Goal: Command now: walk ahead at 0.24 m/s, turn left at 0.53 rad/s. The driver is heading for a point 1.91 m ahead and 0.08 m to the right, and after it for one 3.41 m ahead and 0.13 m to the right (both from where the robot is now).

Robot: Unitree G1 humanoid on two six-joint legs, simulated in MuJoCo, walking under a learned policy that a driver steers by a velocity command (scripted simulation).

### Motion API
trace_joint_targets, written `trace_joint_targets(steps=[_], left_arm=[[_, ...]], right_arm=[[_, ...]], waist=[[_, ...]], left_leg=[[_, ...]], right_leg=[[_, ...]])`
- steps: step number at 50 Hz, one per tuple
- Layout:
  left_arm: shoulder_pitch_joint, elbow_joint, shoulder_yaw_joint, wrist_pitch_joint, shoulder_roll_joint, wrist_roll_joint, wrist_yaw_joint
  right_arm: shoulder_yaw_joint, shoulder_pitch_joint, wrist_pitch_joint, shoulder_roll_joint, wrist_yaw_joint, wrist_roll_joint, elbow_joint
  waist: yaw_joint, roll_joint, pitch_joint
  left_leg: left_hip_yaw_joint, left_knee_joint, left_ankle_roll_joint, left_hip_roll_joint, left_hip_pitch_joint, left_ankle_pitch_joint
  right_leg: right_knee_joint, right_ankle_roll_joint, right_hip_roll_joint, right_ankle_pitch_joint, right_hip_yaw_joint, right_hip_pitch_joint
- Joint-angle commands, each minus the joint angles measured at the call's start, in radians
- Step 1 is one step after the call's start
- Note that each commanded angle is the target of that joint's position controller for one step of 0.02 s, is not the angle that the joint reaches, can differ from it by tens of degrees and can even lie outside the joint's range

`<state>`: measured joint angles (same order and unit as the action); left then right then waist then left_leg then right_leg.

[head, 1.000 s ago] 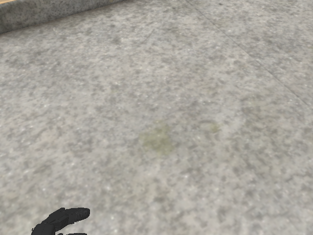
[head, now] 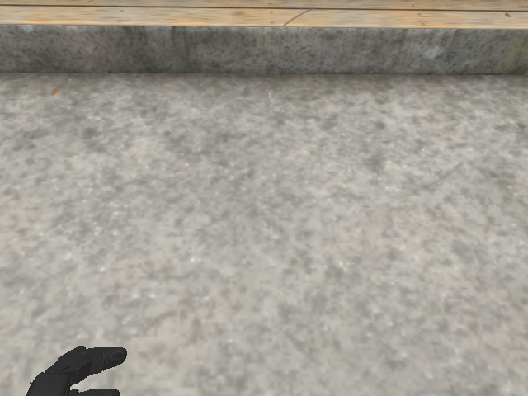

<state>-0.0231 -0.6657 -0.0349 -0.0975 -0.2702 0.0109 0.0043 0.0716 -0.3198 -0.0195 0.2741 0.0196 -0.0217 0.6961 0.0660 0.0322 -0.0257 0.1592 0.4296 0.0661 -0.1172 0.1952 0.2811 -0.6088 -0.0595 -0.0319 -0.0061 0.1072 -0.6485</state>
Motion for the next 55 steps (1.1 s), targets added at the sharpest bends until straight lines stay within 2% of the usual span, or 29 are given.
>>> trace_joint_targets(steps=[1, 2, 3, 4, 5, 6, 7, 8, 9, 11, 12, 13, 15, 17, 19, 20, 21, 22, 23, 24, 25, 26, 28, 36, 55], left_arm=[[-0.001, 0.060, -0.042, -0.013, -0.113, -0.005, 0.004], [-0.040, 0.050, -0.048, -0.017, -0.120, 0.001, 0.006], [-0.090, 0.037, -0.053, -0.024, -0.125, 0.013, 0.005], [-0.155, 0.038, -0.059, -0.029, -0.163, 0.035, -0.001], [-0.193, 0.042, -0.059, -0.021, -0.192, 0.057, -0.005], [-0.225, 0.022, -0.066, -0.007, -0.186, 0.019, 0.002], [-0.176, 0.050, -0.053, 0.005, -0.129, 0.004, 0.000], [-0.136, 0.056, -0.036, 0.020, -0.090, 0.007, -0.003], [-0.101, 0.057, -0.021, 0.032, -0.061, 0.009, -0.002], [-0.050, 0.039, -0.015, 0.046, -0.058, 0.017, -0.001], [-0.041, 0.031, -0.017, 0.048, -0.061, 0.019, 0.001], [-0.044, 0.024, -0.021, 0.050, -0.068, 0.019, 0.001], [-0.070, 0.007, -0.028, 0.054, -0.086, 0.011, -0.002], [-0.082, -0.001, -0.029, 0.062, -0.096, 0.001, -0.004], [-0.065, -0.002, -0.022, 0.072, -0.086, -0.009, -0.005], [-0.090, -0.014, -0.013, 0.072, -0.065, -0.010, -0.004], [-0.108, -0.024, -0.006, 0.068, -0.047, -0.001, -0.001], [-0.142, -0.020, -0.009, 0.064, -0.051, 0.007, 0.003], [-0.114, -0.024, -0.010, 0.062, -0.050, 0.012, 0.002], [-0.102, -0.027, -0.010, 0.061, -0.046, 0.012, 0.000], [-0.110, -0.037, -0.010, 0.063, -0.038, 0.010, -0.003], [-0.121, -0.046, -0.012, 0.065, -0.042, 0.009, -0.007], [-0.130, -0.057, -0.014, 0.065, -0.041, 0.008, -0.007], [-0.130, -0.100, -0.015, 0.068, -0.033, -0.001, -0.008], [-0.105, -0.236, -0.023, 0.093, -0.032, -0.010, -0.035]], right_arm=[[0.043, 0.002, 0.005, 0.142, 0.017, -0.002, -0.057], [0.041, 0.028, 0.006, 0.134, 0.021, -0.001, -0.066], [0.036, 0.051, 0.004, 0.113, 0.021, 0.000, -0.076], [0.018, 0.044, -0.002, 0.060, 0.019, 0.015, -0.098], [-0.002, -0.136, -0.007, -0.005, 0.015, 0.024, -0.081], [0.001, -0.236, -0.010, 0.078, 0.006, 0.010, -0.063], [0.021, -0.156, 0.007, 0.151, 0.009, 0.004, -0.044], [0.026, -0.050, 0.027, 0.164, 0.016, 0.005, -0.061], [0.026, 0.004, 0.046, 0.152, 0.022, 0.011, -0.071], [0.011, 0.008, 0.065, 0.087, 0.020, 0.014, -0.077], [0.001, -0.010, 0.064, 0.052, 0.020, 0.017, -0.068], [-0.006, -0.011, 0.059, 0.033, 0.021, 0.021, -0.062], [-0.012, 0.010, 0.053, 0.029, 0.020, 0.026, -0.057], [-0.006, 0.017, 0.055, 0.048, 0.017, 0.023, -0.049], [-0.005, 0.014, 0.057, 0.040, 0.010, 0.029, -0.039], [-0.006, 0.034, 0.057, 0.045, 0.007, 0.041, -0.047], [-0.003, 0.046, 0.055, 0.072, 0.009, 0.057, -0.064], [0.011, 0.075, 0.055, 0.133, 0.011, 0.054, -0.067], [0.003, 0.079, 0.048, 0.083, 0.007, 0.051, -0.055], [-0.009, 0.092, 0.039, 0.044, 0.004, 0.055, -0.053], [-0.013, 0.103, 0.030, 0.035, 0.003, 0.057, -0.051], [-0.013, 0.108, 0.020, 0.035, 0.003, 0.052, -0.052], [-0.012, 0.083, 0.008, 0.037, 0.006, 0.044, -0.045], [-0.011, 0.041, 0.006, 0.029, 0.012, 0.036, -0.033], [-0.007, -0.008, 0.003, 0.006, 0.025, 0.032, 0.063]], waist=[[-0.042, -0.165, 0.122], [-0.065, -0.173, 0.129], [-0.094, -0.160, 0.148], [-0.110, -0.082, 0.246], [-0.047, 0.181, 0.352], [-0.035, 0.274, 0.449], [-0.069, 0.138, 0.365], [-0.083, 0.064, 0.282], [-0.079, 0.031, 0.214], [-0.034, 0.075, 0.130], [-0.025, 0.101, 0.126], [-0.029, 0.116, 0.137], [-0.051, 0.128, 0.176], [-0.056, 0.125, 0.187], [-0.034, 0.111, 0.147], [-0.037, 0.094, 0.123], [-0.045, 0.045, 0.108], [-0.098, -0.081, 0.064], [-0.084, -0.132, 0.047], [-0.085, -0.145, 0.025], [-0.092, -0.154, 0.013], [-0.093, -0.152, 0.005], [-0.087, -0.111, 0.010], [-0.075, -0.040, 0.050], [-0.078, -0.035, 0.025]], left_leg=[[0.181, 0.039, 0.094, 0.196, -0.001, -0.438], [0.195, 0.090, 0.076, 0.198, -0.022, -0.441], [0.177, 0.173, 0.046, 0.163, -0.021, -0.444], [0.128, 0.356, 0.005, 0.101, 0.045, -0.298], [0.059, 0.662, -0.062, -0.031, 0.295, 0.369], [0.063, 0.844, -0.088, 0.004, 0.400, 0.445], [0.063, 0.930, -0.117, 0.046, 0.437, 0.357], [0.023, 0.930, -0.130, 0.070, 0.455, 0.286], [0.007, 0.892, -0.137, 0.091, 0.437, 0.251], [-0.044, 0.705, -0.135, 0.124, 0.304, 0.205], [-0.082, 0.599, -0.137, 0.121, 0.240, 0.202], [-0.105, 0.512, -0.138, 0.119, 0.194, 0.207], [-0.111, 0.380, -0.133, 0.129, 0.138, 0.157], [-0.113, 0.270, -0.119, 0.132, 0.082, 0.065], [-0.140, 0.104, -0.085, 0.118, -0.015, -0.064], [-0.125, 0.050, -0.061, 0.126, -0.055, -0.087], [-0.049, 0.030, -0.030, 0.193, -0.088, -0.116], [0.001, 0.024, 0.013, 0.233, 0.003, -0.001], [-0.003, -0.019, 0.022, 0.217, 0.127, 0.173], [-0.007, -0.048, 0.005, 0.204, 0.181, 0.228], [-0.015, -0.052, -0.015, 0.196, 0.203, 0.210], [-0.023, -0.043, -0.028, 0.190, 0.202, 0.170], [-0.034, -0.009, -0.039, 0.182, 0.173, 0.088], [-0.057, 0.048, -0.037, 0.161, 0.109, -0.084], [-0.090, 0.027, -0.051, 0.137, 0.088, -0.113]], right_leg=[[0.096, 0.022, 0.072, -0.029, -0.038, 0.211], [0.131, 0.044, 0.060, -0.049, -0.036, 0.248], [0.194, 0.069, 0.041, -0.138, -0.052, 0.332], [0.158, 0.121, -0.086, -0.396, 0.037, 0.526], [0.104, 0.302, -0.345, -0.799, 0.320, 0.824], [0.154, 0.409, -0.454, -0.533, 0.572, 0.872], [0.189, 0.376, -0.385, -0.295, 0.504, 0.787], [0.205, 0.327, -0.320, -0.152, 0.385, 0.690], [0.229, 0.303, -0.267, -0.090, 0.304, 0.577], [0.286, 0.258, -0.172, -0.037, 0.165, 0.381], [0.296, 0.250, -0.137, -0.066, 0.105, 0.342], [0.295, 0.259, -0.129, -0.117, 0.078, 0.340], [0.280, 0.283, -0.152, -0.132, 0.086, 0.382], [0.280, 0.290, -0.173, 0.006, 0.109, 0.387], [0.283, 0.254, -0.151, 0.223, 0.099, 0.313], [0.287, 0.208, -0.127, 0.339, 0.093, 0.268], [0.261, 0.150, -0.100, 0.441, 0.071, 0.217], [0.229, 0.100, -0.020, 0.465, -0.016, 0.214], [0.183, 0.069, 0.012, 0.382, -0.071, 0.314], [0.152, 0.061, 0.017, 0.322, -0.076, 0.364], [0.137, 0.068, 0.014, 0.289, -0.078, 0.388], [0.131, 0.076, 0.011, 0.266, -0.074, 0.391], [0.131, 0.090, 0.005, 0.234, -0.065, 0.388], [0.102, 0.091, -0.005, 0.105, -0.061, 0.417], [0.112, 0.090, -0.010, 0.099, -0.055, 0.445]])
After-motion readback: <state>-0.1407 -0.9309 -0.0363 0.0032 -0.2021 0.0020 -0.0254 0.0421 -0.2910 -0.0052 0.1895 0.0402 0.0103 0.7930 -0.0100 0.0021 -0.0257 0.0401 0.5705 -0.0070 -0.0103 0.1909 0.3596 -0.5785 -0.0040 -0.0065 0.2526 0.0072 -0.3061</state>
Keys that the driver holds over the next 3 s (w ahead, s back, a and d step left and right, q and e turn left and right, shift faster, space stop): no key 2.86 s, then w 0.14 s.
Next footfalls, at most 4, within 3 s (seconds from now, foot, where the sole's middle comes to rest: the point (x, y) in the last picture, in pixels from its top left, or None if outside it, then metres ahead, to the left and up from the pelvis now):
0.08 right None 0.23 -0.12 -0.78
0.42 left None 0.14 0.11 -0.78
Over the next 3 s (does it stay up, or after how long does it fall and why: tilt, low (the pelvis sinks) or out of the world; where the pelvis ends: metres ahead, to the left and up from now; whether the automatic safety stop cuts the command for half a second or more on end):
stays up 0.17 -0.01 -0.01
